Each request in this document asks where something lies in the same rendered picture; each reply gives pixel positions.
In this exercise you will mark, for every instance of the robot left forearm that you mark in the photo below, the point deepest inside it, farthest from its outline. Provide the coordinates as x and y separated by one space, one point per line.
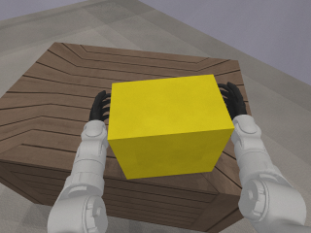
89 163

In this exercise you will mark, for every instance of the right robot hand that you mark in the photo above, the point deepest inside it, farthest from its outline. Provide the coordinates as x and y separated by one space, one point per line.
234 102

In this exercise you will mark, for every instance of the robot right forearm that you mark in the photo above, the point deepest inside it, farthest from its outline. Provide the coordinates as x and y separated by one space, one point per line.
251 155

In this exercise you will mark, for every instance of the left robot upper arm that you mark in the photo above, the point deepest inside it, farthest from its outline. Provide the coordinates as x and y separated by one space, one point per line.
79 214

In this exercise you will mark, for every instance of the left robot hand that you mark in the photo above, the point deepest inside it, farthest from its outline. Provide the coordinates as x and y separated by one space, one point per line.
97 110

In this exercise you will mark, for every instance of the right robot upper arm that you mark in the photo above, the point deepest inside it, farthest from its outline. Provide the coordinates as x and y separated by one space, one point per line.
273 207

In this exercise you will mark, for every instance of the carton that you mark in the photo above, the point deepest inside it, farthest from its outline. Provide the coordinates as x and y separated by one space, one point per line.
168 127

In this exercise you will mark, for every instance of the pedestal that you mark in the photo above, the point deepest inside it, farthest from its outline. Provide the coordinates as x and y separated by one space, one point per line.
43 115

